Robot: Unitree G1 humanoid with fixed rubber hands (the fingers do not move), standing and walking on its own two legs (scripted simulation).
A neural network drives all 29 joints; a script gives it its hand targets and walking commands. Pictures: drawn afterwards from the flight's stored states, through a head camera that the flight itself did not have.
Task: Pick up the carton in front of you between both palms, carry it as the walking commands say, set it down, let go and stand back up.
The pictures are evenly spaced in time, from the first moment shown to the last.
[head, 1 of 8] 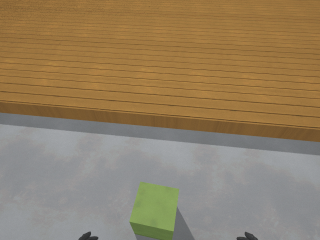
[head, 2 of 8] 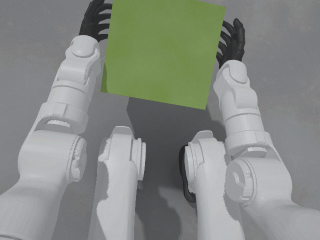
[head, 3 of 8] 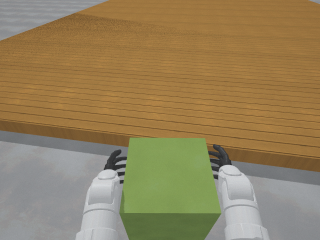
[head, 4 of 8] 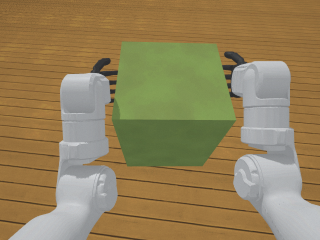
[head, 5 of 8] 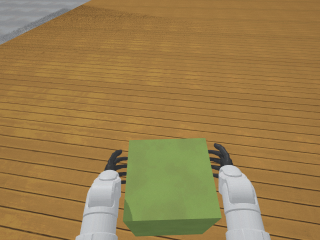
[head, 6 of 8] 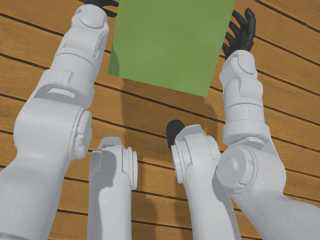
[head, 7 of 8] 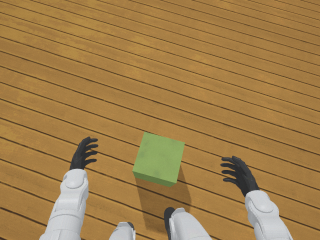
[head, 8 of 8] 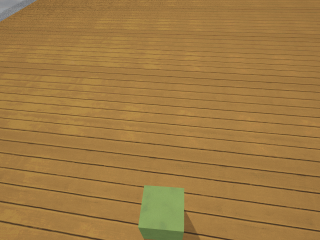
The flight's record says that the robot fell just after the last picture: no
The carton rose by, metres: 0.91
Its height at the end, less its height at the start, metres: +0.14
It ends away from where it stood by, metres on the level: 2.45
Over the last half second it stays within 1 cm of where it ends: yes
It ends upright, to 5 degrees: yes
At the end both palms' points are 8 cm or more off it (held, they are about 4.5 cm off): yes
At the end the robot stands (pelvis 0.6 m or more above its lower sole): yes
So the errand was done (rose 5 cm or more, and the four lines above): yes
